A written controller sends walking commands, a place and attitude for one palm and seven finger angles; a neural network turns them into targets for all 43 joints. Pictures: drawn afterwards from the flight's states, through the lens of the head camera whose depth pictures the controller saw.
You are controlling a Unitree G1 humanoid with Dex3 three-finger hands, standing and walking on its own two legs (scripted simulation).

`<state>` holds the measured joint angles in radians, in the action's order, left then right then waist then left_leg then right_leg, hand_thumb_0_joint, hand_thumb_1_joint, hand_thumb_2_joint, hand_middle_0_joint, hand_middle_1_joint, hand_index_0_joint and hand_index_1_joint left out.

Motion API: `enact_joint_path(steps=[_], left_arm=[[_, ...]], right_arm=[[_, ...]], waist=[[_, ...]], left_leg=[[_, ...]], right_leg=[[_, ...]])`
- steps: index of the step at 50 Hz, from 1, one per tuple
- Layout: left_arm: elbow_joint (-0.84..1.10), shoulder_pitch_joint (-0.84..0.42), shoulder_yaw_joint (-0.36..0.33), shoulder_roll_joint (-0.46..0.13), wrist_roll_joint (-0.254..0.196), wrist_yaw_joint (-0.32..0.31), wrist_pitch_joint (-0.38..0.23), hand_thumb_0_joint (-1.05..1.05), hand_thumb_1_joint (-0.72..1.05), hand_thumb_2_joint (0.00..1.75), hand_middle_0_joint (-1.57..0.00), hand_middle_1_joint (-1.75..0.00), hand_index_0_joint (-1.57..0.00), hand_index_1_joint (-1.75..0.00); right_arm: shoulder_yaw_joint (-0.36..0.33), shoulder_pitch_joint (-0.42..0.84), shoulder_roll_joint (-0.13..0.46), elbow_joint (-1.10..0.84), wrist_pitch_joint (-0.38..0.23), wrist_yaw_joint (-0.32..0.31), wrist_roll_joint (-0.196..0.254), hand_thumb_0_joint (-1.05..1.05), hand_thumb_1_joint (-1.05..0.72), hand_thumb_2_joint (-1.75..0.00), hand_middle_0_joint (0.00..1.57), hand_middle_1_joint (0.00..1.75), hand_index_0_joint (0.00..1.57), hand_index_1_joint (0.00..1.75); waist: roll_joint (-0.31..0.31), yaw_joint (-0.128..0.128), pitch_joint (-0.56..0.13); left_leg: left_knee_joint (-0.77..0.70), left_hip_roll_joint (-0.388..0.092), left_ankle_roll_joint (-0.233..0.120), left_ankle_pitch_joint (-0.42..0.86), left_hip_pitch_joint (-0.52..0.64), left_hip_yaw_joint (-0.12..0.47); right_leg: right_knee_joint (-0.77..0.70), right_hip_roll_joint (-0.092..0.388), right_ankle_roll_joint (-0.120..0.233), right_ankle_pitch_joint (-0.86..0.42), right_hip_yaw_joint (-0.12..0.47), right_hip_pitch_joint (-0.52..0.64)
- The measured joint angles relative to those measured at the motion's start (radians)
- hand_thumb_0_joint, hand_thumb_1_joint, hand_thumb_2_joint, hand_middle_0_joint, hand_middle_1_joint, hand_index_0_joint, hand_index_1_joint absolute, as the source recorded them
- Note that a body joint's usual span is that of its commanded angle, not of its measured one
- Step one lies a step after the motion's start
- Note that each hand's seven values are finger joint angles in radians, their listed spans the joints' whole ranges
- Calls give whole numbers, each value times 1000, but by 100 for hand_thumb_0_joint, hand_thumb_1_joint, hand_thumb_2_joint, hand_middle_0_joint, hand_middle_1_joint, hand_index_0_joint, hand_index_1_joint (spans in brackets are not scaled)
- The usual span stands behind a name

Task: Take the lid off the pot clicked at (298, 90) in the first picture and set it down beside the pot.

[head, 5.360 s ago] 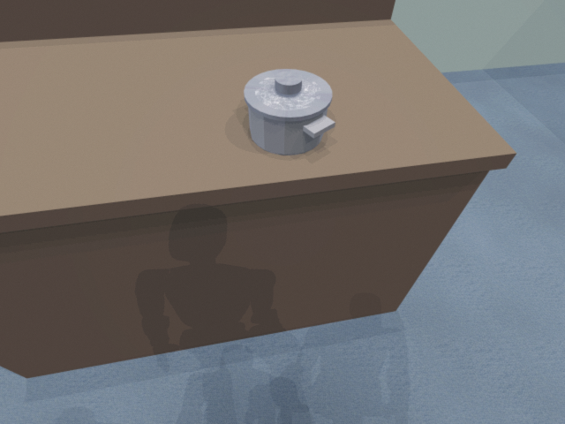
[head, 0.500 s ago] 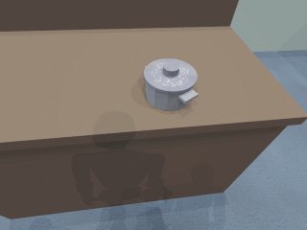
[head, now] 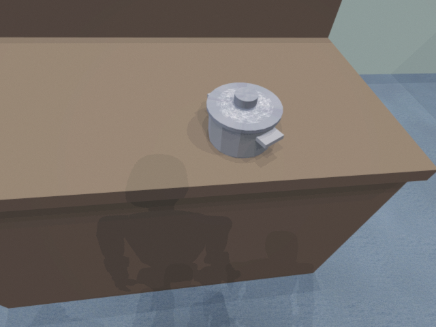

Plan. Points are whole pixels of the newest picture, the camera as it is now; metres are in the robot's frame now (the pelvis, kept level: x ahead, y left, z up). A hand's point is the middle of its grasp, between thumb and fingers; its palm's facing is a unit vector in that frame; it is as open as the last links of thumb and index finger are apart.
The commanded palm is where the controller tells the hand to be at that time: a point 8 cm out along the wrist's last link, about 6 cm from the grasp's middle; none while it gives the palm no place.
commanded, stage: shuffle to correct the standing spot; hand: left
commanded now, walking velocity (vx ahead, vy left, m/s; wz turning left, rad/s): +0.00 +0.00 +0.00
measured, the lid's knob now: (245, 97) +0.52 -0.01 +0.15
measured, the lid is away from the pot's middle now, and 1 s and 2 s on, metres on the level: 0.00 0.00 0.00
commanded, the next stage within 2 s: come to a stop and stand still in 1.58 s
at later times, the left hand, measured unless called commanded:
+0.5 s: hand out of the picture +0.00 +0.13 -0.19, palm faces +0.18 -0.97 -0.17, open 7.4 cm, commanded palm none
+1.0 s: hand out of the picture +0.10 +0.10 -0.17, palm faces +0.19 -0.96 -0.21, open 7.3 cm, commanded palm none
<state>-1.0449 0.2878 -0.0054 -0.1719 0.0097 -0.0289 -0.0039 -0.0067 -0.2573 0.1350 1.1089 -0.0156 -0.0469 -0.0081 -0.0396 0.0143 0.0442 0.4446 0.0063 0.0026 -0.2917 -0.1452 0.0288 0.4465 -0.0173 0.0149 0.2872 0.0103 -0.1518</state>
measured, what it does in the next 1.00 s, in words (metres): steps to the right: left foot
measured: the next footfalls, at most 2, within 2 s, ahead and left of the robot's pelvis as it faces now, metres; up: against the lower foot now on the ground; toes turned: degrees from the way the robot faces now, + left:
left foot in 0.60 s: +0.10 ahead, +0.05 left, +0.00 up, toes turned +13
right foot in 1.02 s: +0.14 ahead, -0.29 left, +0.00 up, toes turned +9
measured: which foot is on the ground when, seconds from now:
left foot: down 0.00-0.38, up 0.40-0.58, down 0.60-1.00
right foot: down 0.00-0.60, up 0.62-1.00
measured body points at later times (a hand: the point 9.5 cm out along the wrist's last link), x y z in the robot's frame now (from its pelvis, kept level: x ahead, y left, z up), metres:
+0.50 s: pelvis +0.04 -0.04 -0.01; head +0.07 -0.01 +0.44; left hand +0.00 +0.18 -0.18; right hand +0.05 -0.26 -0.16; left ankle -0.01 +0.07 -0.70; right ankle -0.03 -0.11 -0.74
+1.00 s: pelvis +0.06 -0.12 +0.00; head +0.10 -0.09 +0.44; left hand +0.09 +0.15 -0.16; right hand +0.17 -0.36 -0.14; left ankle +0.07 +0.04 -0.74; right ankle +0.10 -0.29 -0.72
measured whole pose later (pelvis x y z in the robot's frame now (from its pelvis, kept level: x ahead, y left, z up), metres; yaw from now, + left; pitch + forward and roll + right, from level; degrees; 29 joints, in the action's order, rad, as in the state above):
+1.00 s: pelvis +0.06 -0.12 +0.00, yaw +10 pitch +2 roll -2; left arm -0.87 0.20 -0.08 -0.25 0.02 0.02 0.05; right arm -0.07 -0.19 0.17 0.94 0.02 -0.03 -0.04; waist -0.02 -0.01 0.07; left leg 0.52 -0.12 0.07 -0.21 -0.34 0.02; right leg 0.62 0.05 -0.03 0.35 0.00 -0.33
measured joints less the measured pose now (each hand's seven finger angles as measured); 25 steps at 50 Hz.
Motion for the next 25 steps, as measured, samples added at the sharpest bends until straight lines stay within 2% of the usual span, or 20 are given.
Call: enact_joint_path(steps=[10, 15, 18, 19, 22, 25], left_arm=[[-5, 20, -5, -4, 8, 9, 12, 1, 92, 90, -20, -30, -20, -30], [11, 27, -17, -14, 16, 15, 22, 1, 91, 90, -20, -30, -20, -30], [28, 28, -28, -10, 15, 15, 19, 1, 91, 90, -20, -30, -20, -30], [35, 30, -31, -7, 15, 15, 17, 1, 91, 90, -20, -30, -20, -30], [57, 40, -39, -4, 18, 7, 11, 1, 91, 90, -20, -30, -20, -30], [68, 57, -40, 4, 24, -3, 13, 1, 91, 90, -20, -30, -20, -30]], right_arm=[[-7, -24, -19, 4, 6, 8, -7, 1, -92, -89, 20, 30, 20, 30], [-16, -53, -38, -5, 12, 4, -12, 1, -91, -89, 21, 30, 21, 30], [-22, -64, -39, -9, 14, 0, -13, 1, -91, -89, 21, 30, 21, 30], [-24, -66, -37, -11, 16, -2, -12, 1, -91, -89, 21, 30, 21, 30], [-30, -61, -35, -14, 29, -6, -11, 1, -91, -89, 21, 30, 21, 30], [-40, -37, -26, -24, 37, -6, -9, 1, -91, -89, 21, 30, 21, 30]], waist=[[-20, -11, -19], [-26, -17, -28], [-6, -16, -24], [0, -15, -20], [-6, -12, -5], [-25, 5, 17]], left_leg=[[29, 10, -3, -20, -11, 16], [62, 10, 10, -44, -39, 44], [100, -6, 23, -67, -65, 71], [127, -12, 17, -77, -80, 74], [317, -27, -6, -186, -162, 9], [458, -22, -11, -260, -233, -54]], right_leg=[[44, 10, 0, 34, -16, -12], [90, 8, 16, 74, -45, -36], [96, -9, 31, 89, -72, -40], [96, -16, 36, 94, -82, -39], [93, -19, 56, 109, -117, -21], [83, -18, 70, 120, -138, 11]])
